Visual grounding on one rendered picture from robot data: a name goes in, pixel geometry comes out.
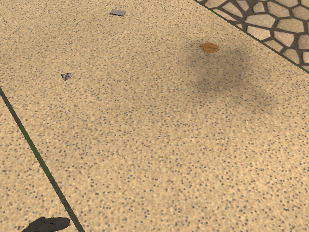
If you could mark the left robot hand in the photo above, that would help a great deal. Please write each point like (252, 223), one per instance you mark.
(51, 224)

